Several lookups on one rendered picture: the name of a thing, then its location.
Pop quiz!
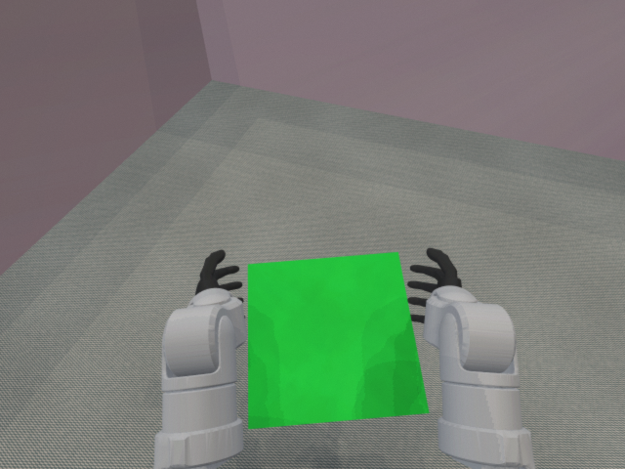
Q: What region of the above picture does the left robot hand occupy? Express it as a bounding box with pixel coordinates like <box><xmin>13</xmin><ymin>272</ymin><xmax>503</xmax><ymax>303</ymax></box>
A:
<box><xmin>195</xmin><ymin>250</ymin><xmax>245</xmax><ymax>317</ymax></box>

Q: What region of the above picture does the robot right forearm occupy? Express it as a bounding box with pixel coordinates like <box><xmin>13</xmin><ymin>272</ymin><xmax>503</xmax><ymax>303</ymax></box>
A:
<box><xmin>423</xmin><ymin>285</ymin><xmax>536</xmax><ymax>469</ymax></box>

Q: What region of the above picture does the robot left forearm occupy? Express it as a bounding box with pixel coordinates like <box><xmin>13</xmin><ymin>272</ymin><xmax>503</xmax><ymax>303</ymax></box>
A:
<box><xmin>153</xmin><ymin>288</ymin><xmax>247</xmax><ymax>469</ymax></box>

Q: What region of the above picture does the right robot hand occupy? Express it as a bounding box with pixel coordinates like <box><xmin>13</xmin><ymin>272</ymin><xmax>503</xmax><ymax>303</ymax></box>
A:
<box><xmin>407</xmin><ymin>248</ymin><xmax>462</xmax><ymax>323</ymax></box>

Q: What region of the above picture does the carton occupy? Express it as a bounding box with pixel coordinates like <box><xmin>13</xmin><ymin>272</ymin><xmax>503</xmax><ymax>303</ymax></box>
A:
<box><xmin>248</xmin><ymin>252</ymin><xmax>429</xmax><ymax>429</ymax></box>

